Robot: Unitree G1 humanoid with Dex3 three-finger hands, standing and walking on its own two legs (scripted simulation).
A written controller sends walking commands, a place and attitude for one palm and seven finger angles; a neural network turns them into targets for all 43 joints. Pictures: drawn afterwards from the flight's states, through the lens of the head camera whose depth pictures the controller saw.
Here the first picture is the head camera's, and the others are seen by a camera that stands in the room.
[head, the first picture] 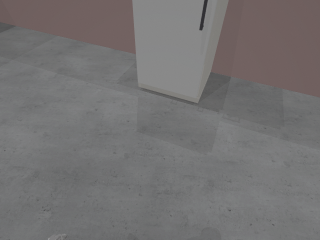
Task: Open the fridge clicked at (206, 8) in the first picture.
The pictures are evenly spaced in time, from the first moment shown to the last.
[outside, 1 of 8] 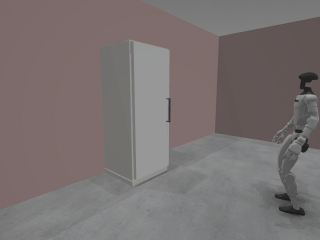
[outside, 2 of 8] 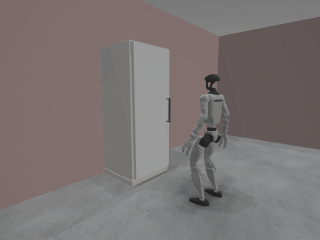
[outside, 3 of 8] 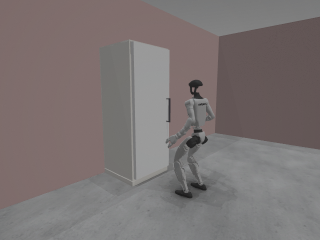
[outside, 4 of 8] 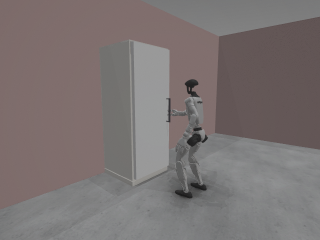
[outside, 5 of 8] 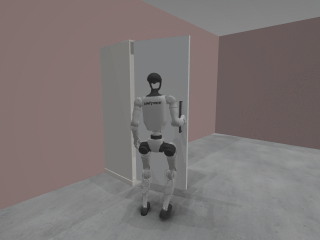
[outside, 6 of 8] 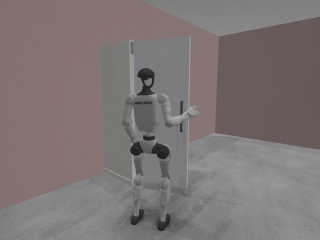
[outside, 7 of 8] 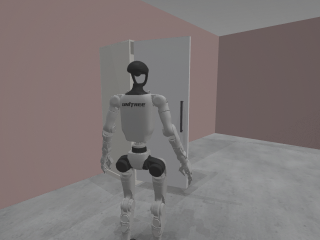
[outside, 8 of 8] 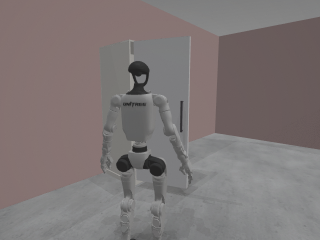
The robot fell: no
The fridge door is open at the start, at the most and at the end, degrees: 0 74 68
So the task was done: yes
